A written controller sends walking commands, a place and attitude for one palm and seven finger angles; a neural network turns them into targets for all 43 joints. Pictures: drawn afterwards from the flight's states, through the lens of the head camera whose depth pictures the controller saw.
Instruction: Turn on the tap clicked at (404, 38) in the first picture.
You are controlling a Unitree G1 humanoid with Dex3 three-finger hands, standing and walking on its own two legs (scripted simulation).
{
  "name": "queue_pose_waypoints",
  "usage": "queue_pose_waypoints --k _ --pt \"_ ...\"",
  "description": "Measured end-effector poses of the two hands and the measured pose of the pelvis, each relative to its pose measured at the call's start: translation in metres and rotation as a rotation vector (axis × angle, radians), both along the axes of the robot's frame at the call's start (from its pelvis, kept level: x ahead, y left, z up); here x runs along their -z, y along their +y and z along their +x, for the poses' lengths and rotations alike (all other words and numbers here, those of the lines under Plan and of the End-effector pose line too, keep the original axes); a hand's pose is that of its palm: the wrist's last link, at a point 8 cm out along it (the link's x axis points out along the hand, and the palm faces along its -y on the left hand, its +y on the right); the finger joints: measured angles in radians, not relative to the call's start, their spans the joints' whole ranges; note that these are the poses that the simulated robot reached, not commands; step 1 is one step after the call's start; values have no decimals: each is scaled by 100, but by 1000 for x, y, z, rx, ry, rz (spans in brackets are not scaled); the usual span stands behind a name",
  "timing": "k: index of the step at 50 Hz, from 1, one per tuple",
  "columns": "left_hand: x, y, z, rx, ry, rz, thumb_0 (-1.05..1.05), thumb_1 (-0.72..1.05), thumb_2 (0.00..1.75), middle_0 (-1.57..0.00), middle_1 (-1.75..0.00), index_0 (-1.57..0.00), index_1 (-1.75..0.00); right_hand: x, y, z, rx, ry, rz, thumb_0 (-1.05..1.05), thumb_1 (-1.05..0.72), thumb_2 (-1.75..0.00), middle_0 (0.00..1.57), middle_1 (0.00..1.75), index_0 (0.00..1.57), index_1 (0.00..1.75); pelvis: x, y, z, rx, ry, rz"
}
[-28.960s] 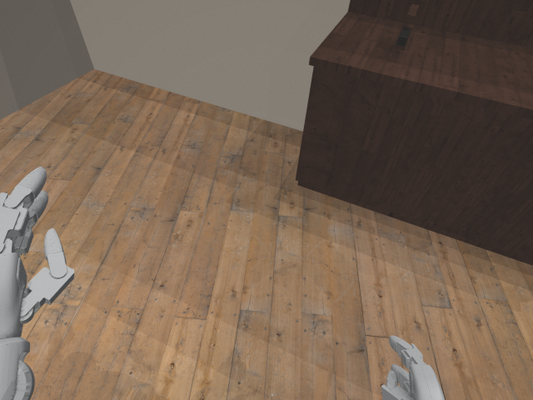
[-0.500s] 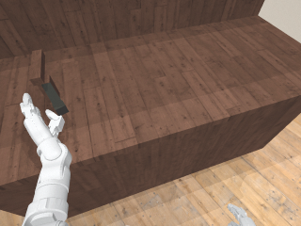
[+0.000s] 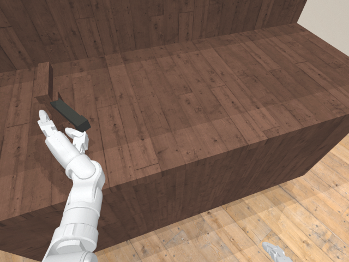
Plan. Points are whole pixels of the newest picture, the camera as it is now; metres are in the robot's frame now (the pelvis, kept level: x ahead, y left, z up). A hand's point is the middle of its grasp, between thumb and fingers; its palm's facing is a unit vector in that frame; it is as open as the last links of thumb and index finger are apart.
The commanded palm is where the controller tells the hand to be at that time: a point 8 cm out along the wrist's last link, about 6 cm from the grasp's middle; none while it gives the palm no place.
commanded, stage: push the lever round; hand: left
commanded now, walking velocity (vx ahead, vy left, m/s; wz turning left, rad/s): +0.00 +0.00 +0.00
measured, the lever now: (81, 124) +0.41 +0.25 +0.08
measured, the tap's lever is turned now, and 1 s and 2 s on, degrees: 30 58 76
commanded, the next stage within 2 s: lift the hand up off the lever in 1.46 s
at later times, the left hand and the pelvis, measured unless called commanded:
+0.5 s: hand (100, 126) +0.41 +0.20 +0.07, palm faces +0.81 -0.58 -0.07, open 7.6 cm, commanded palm +0.36 +0.21 +0.08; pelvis +0.00 -0.01 +0.00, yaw +0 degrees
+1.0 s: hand (111, 116) +0.45 +0.18 +0.07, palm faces +0.85 -0.51 -0.12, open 7.6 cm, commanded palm +0.39 +0.19 +0.08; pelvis +0.00 -0.03 -0.01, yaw +1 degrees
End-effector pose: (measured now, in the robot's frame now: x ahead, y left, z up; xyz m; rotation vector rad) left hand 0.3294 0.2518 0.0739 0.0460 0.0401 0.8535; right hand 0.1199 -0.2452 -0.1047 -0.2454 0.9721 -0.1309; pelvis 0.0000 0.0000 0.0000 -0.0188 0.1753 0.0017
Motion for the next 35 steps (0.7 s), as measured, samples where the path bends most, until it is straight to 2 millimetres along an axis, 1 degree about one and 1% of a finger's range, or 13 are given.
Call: queue_pose_waypoints --k 6,12,16,22,28,35 --pt "0 -11 11 -11 10 -11 2 95 91 -15 -15 -15 -15 3 4 5 -19 8 6 1 -91 -90 21 30 20 30 1 0 -2 -6 9 1" --pt "0 -21 23 -36 22 -25 1 94 91 -15 -15 -15 -15 5 7 4 -19 18 19 1 -91 -90 21 30 20 30 2 -2 0 -4 24 2" --pt "-1 -25 27 -56 33 -24 0 94 91 -15 -15 -15 -15 8 6 0 -16 34 30 1 -91 -90 21 30 20 30 3 -3 1 -2 30 3" --pt "-2 -29 27 -85 39 -23 1 94 91 -15 -15 -15 -15 12 1 -9 -12 62 38 1 -91 -90 21 30 20 30 3 -6 1 -3 31 4" --pt "-2 -36 29 -106 43 -27 1 94 91 -15 -15 -15 -15 15 -6 -17 -11 85 35 1 -91 -90 21 30 20 30 4 -11 -1 -7 33 5" --pt "-3 -44 37 -133 59 -26 1 96 92 -15 -15 -15 -15 18 -12 -24 -10 96 36 1 -91 -90 21 30 20 30 6 -16 -5 -10 47 9"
